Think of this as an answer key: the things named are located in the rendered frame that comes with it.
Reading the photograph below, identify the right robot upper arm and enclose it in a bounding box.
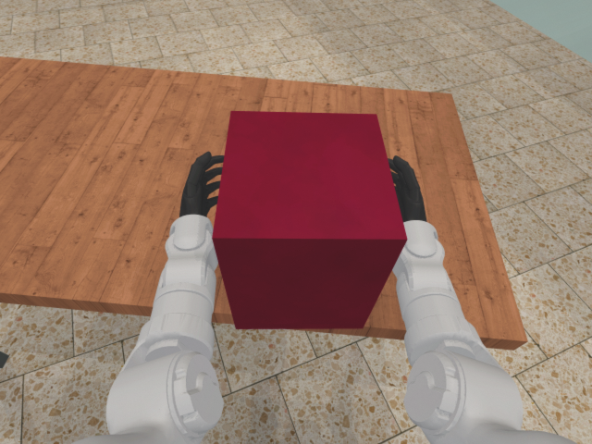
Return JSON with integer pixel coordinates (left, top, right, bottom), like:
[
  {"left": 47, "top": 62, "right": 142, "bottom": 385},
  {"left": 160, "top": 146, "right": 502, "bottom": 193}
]
[{"left": 403, "top": 349, "right": 577, "bottom": 444}]

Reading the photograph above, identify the robot right forearm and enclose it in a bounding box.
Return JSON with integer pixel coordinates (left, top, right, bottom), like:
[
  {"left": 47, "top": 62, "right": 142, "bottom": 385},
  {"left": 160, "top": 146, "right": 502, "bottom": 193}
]
[{"left": 392, "top": 220, "right": 524, "bottom": 415}]

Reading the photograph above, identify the right robot hand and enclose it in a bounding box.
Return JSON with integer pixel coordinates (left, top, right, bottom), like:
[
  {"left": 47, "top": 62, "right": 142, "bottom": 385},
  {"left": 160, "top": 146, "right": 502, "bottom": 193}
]
[{"left": 388, "top": 155, "right": 426, "bottom": 222}]

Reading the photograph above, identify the robot left forearm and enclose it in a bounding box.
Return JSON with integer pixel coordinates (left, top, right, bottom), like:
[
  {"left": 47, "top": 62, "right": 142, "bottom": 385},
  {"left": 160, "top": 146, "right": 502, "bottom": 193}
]
[{"left": 106, "top": 215, "right": 218, "bottom": 434}]

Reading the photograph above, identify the left robot hand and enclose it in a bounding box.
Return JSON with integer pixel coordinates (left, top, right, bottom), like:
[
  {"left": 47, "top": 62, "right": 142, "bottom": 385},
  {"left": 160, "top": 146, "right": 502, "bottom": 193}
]
[{"left": 179, "top": 152, "right": 224, "bottom": 217}]

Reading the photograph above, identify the left robot upper arm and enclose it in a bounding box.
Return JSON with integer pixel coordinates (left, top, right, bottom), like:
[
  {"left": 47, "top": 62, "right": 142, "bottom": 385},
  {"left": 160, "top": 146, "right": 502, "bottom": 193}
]
[{"left": 71, "top": 350, "right": 224, "bottom": 444}]

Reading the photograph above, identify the table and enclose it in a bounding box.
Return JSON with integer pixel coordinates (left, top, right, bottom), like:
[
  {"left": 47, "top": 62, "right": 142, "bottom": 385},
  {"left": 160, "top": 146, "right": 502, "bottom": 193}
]
[{"left": 0, "top": 56, "right": 528, "bottom": 368}]

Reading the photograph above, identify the carton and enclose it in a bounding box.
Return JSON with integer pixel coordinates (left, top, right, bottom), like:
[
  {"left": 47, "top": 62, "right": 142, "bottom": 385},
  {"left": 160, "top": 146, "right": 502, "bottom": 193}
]
[{"left": 212, "top": 111, "right": 407, "bottom": 329}]

